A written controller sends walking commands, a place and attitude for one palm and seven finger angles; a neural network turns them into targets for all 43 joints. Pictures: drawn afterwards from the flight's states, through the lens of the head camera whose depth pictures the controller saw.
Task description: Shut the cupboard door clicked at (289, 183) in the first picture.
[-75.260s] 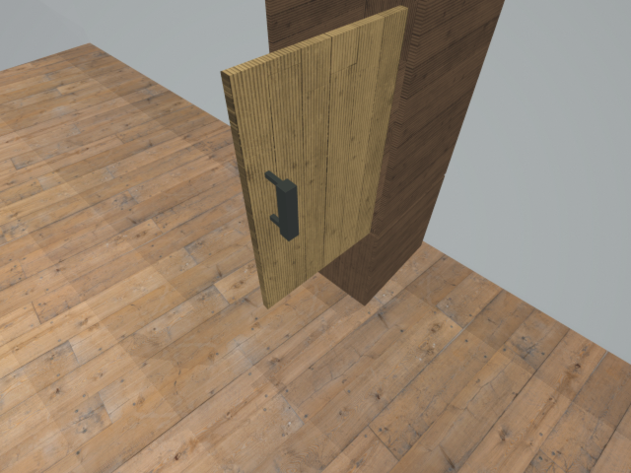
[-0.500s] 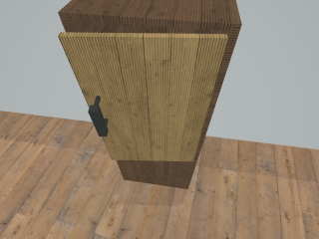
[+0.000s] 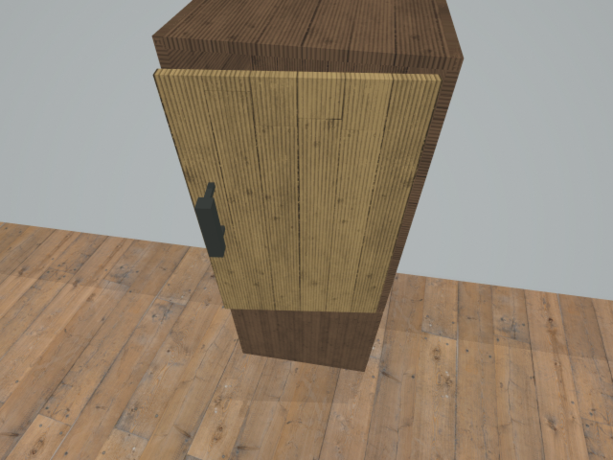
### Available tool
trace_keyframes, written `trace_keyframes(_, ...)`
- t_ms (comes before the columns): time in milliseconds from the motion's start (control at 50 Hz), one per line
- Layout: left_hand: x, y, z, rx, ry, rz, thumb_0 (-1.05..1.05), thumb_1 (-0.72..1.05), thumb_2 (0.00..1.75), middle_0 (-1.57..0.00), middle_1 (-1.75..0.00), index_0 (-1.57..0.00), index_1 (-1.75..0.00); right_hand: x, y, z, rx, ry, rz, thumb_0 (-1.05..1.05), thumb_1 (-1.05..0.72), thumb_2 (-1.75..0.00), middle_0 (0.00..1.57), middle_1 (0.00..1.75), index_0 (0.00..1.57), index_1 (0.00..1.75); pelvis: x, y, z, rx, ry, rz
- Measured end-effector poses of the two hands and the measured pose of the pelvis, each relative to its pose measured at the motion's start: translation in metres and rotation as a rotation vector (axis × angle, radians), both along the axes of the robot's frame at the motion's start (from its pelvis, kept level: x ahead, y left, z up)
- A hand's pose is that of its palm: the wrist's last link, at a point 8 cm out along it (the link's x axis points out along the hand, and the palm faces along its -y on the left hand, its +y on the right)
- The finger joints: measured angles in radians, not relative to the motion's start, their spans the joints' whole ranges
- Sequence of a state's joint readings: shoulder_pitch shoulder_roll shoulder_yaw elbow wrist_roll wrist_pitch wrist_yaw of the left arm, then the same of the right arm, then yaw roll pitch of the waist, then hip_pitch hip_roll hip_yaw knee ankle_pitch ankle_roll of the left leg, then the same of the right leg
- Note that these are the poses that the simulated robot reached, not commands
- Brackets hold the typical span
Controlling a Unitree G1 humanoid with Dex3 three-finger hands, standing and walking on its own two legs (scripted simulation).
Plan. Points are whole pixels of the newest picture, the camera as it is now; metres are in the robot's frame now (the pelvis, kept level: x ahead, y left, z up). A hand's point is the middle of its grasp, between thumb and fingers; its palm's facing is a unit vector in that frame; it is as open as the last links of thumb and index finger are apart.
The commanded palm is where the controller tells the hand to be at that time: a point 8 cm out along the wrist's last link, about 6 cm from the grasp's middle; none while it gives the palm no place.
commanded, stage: come to a stop and stand still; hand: left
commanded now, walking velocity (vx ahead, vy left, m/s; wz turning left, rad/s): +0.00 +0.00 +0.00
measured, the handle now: (214, 219) +0.48 +0.19 +0.01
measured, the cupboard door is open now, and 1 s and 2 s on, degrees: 7 7 7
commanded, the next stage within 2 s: look again from close up in 0.54 s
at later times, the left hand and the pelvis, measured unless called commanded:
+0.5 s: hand out of the picture -0.07 +0.20 -0.17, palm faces +0.05 -0.98 -0.18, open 7.4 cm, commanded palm none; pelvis -0.04 +0.03 +0.01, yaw +2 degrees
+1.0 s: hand out of the picture -0.05 +0.18 -0.17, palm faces +0.06 -0.99 -0.15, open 7.4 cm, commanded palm none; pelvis -0.03 +0.03 +0.01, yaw +2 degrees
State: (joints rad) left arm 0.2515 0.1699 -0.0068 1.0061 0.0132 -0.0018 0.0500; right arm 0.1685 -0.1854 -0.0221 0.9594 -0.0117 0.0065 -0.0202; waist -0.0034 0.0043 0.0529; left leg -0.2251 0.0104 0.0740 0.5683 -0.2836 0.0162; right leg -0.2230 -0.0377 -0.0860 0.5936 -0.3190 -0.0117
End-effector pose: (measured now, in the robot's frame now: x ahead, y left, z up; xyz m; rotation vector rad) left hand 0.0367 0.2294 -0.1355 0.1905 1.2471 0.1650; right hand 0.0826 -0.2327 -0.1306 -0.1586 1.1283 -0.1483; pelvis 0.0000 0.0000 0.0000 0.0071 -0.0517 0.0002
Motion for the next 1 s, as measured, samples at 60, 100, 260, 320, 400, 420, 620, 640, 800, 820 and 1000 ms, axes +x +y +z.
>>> trace_keyframes(60, -0.01, 0.006, 0.002, -0.008, -0.013, 0.004, 0.01, 0.91, 0.89, -0.2, -0.3, -0.2, -0.3, -0.012, 0.01, 0.002, 0.008, -0.002, 0.019, 0.01, -0.91, -0.9, 0.2, 0.3, 0.19, 0.29, -0.009, 0.006, 0.002, -0.005, -0.008, 0.002)
trace_keyframes(100, -0.018, 0.01, 0.004, -0.011, -0.019, 0.005, 0.01, 0.91, 0.89, -0.2, -0.3, -0.2, -0.3, -0.024, 0.016, 0.002, 0.016, 0.009, 0.027, 0.01, -0.91, -0.9, 0.2, 0.3, 0.19, 0.29, -0.016, 0.009, 0.003, -0.006, -0.006, 0.004)
trace_keyframes(260, -0.061, 0.021, 0.004, -0.02, 0.037, 0.022, 0.01, 0.91, 0.89, -0.2, -0.3, -0.2, -0.3, -0.083, 0.019, 0.001, 0.0, 0.121, 0.01, 0.0, -0.93, -0.9, 0.2, 0.3, 0.2, 0.29, -0.034, 0.019, 0.007, -0.012, 0.018, 0.015)
trace_keyframes(320, -0.078, 0.023, 0.001, -0.028, 0.074, 0.035, 0.01, 0.91, 0.89, -0.2, -0.3, -0.2, -0.3, -0.107, 0.021, 0.0, -0.005, 0.179, -0.001, 0.01, -0.92, -0.9, 0.2, 0.3, 0.2, 0.29, -0.037, 0.022, 0.007, -0.015, 0.022, 0.019)
trace_keyframes(400, -0.097, 0.022, -0.002, -0.043, 0.12, 0.05, 0.01, 0.91, 0.89, -0.2, -0.3, -0.2, -0.3, -0.133, 0.026, -0.001, -0.003, 0.246, -0.016, 0.01, -0.92, -0.9, 0.2, 0.3, 0.2, 0.29, -0.04, 0.025, 0.007, -0.018, 0.024, 0.024)
trace_keyframes(420, -0.101, 0.022, -0.002, -0.047, 0.129, 0.054, 0.01, 0.91, 0.89, -0.2, -0.3, -0.2, -0.3, -0.138, 0.028, -0.002, -0.002, 0.26, -0.019, 0.01, -0.92, -0.9, 0.2, 0.3, 0.2, 0.29, -0.041, 0.026, 0.007, -0.018, 0.024, 0.026)
trace_keyframes(620, -0.12, 0.009, -0.007, -0.089, 0.17, 0.07, 0.01, 0.91, 0.89, -0.19, -0.3, -0.2, -0.3, -0.149, 0.048, -0.005, 0.031, 0.292, -0.027, 0.01, -0.91, -0.9, 0.2, 0.3, 0.2, 0.29, -0.043, 0.031, 0.007, -0.015, 0.022, 0.029)
trace_keyframes(640, -0.12, 0.008, -0.007, -0.093, 0.171, 0.07, 0.01, 0.91, 0.89, -0.19, -0.3, -0.2, -0.3, -0.146, 0.05, -0.005, 0.034, 0.286, -0.026, 0.01, -0.91, -0.9, 0.2, 0.3, 0.2, 0.29, -0.043, 0.031, 0.007, -0.015, 0.022, 0.029)
trace_keyframes(800, -0.111, 0.003, -0.008, -0.105, 0.151, 0.071, 0.01, 0.91, 0.89, -0.2, -0.3, -0.2, -0.3, -0.125, 0.056, -0.006, 0.04, 0.246, -0.012, 0.02, -0.92, -0.9, 0.2, 0.3, 0.2, 0.29, -0.039, 0.033, 0.007, -0.013, 0.026, 0.03)
trace_keyframes(820, -0.11, 0.002, -0.008, -0.105, 0.148, 0.072, 0.01, 0.91, 0.89, -0.2, -0.3, -0.2, -0.3, -0.124, 0.054, -0.006, 0.038, 0.244, -0.012, 0.02, -0.92, -0.9, 0.2, 0.3, 0.2, 0.29, -0.038, 0.033, 0.007, -0.012, 0.028, 0.03)
trace_keyframes(1000, -0.096, 0.003, -0.005, -0.095, 0.146, 0.067, 0.01, 0.91, 0.89, -0.19, -0.3, -0.2, -0.3, -0.108, 0.045, -0.003, 0.024, 0.229, -0.013, 0.01, -0.92, -0.9, 0.2, 0.3, 0.2, 0.29, -0.029, 0.03, 0.009, -0.009, 0.035, 0.027)
